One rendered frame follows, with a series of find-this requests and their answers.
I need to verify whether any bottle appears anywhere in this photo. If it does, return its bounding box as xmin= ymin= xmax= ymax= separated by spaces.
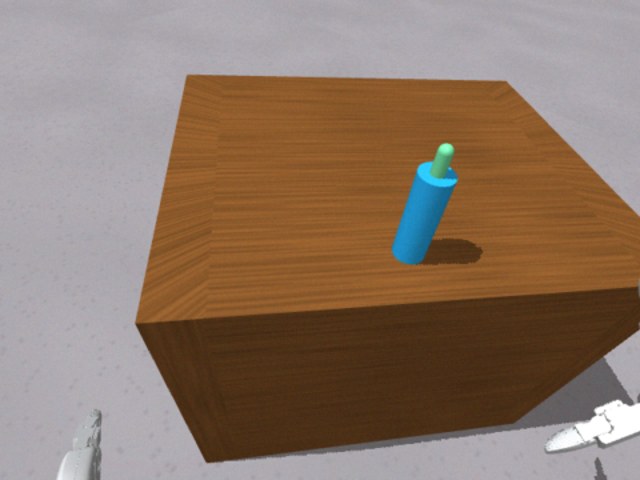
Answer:
xmin=392 ymin=143 xmax=458 ymax=265

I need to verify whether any left robot hand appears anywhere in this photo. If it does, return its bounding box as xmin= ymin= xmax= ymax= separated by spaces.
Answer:
xmin=56 ymin=409 xmax=102 ymax=480

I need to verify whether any right robot hand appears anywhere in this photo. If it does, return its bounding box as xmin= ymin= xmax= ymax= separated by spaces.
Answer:
xmin=544 ymin=279 xmax=640 ymax=454

